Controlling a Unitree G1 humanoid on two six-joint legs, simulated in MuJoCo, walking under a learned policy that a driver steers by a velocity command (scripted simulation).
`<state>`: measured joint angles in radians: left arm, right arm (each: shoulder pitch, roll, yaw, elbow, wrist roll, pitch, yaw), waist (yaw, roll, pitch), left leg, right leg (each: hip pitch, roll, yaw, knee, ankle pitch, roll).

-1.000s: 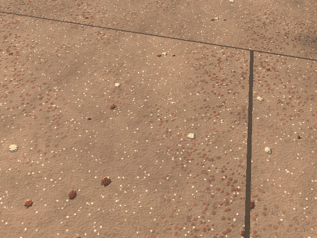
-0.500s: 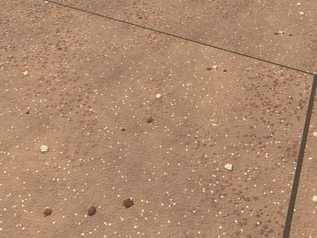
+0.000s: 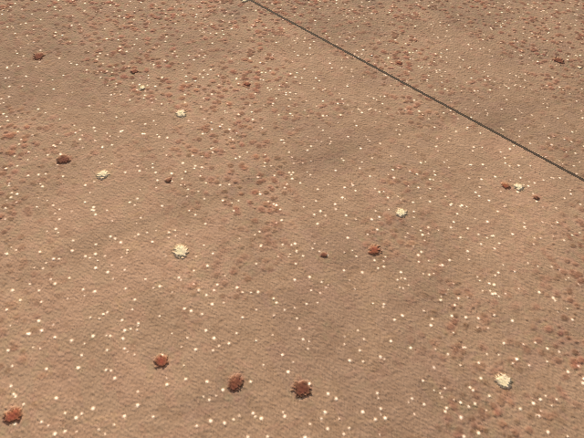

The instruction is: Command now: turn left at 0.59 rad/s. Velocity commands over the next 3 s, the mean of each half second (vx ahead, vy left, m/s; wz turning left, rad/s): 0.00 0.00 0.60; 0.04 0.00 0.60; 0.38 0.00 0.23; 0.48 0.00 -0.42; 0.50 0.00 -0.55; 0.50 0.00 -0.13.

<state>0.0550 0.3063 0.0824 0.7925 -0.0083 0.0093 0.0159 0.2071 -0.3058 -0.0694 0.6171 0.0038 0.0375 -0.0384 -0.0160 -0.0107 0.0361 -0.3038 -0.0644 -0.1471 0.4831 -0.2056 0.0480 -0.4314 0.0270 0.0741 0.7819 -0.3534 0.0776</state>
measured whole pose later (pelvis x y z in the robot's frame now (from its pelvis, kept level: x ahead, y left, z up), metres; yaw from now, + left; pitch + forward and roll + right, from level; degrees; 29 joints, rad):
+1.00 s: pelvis +0.01 +0.02 -0.01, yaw +35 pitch +2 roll -1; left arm 0.12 0.31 0.08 0.73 -0.02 -0.02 0.00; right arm 0.20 -0.32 -0.06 0.59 0.02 0.04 -0.02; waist -0.01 0.00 0.02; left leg -0.31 -0.12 -0.22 0.54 -0.25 0.05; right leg -0.30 0.04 0.07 0.56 -0.33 0.03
